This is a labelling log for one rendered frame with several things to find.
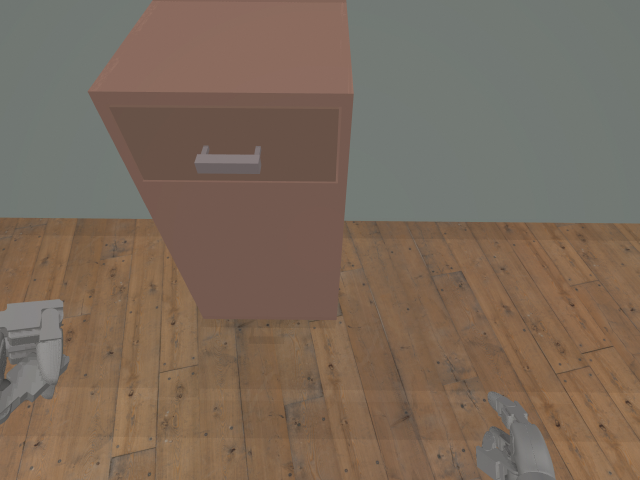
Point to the cabinet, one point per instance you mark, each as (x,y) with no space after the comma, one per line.
(245,249)

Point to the robot left hand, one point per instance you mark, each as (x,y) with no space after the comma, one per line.
(31,337)

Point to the robot right hand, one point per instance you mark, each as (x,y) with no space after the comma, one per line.
(523,451)

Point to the drawer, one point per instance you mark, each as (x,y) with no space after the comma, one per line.
(298,143)

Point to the handle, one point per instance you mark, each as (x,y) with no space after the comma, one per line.
(228,163)

